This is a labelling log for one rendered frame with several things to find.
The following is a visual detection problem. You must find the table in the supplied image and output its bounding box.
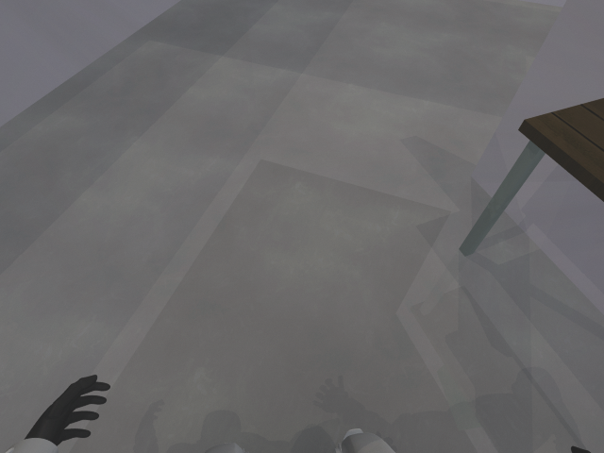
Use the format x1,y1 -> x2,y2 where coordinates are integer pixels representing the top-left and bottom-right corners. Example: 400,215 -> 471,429
459,98 -> 604,257

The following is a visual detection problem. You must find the left robot hand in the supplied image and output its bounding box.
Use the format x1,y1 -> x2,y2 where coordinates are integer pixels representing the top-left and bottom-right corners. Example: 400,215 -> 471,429
25,375 -> 110,446

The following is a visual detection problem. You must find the robot right shin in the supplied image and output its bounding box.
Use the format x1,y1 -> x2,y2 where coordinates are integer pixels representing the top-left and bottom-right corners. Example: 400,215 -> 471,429
344,428 -> 363,439

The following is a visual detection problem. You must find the robot right thigh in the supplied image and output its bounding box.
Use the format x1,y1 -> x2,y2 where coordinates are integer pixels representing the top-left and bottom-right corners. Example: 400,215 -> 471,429
334,433 -> 395,453

